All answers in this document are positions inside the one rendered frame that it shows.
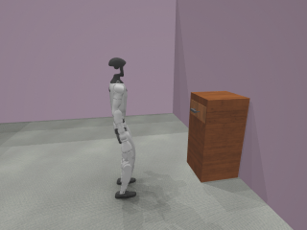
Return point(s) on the robot right upper arm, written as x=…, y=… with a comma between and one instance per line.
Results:
x=118, y=92

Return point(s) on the robot right forearm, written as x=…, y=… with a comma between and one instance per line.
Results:
x=118, y=121

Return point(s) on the cabinet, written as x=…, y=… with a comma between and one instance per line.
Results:
x=214, y=148

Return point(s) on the handle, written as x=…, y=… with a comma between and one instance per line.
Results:
x=194, y=110

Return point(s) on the drawer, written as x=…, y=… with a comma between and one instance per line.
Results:
x=199, y=107

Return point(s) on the right robot thigh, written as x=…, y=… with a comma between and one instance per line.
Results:
x=130, y=160

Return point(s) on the right robot hand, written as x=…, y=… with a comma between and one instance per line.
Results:
x=126, y=148

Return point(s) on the left robot foot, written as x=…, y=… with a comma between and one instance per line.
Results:
x=131, y=180

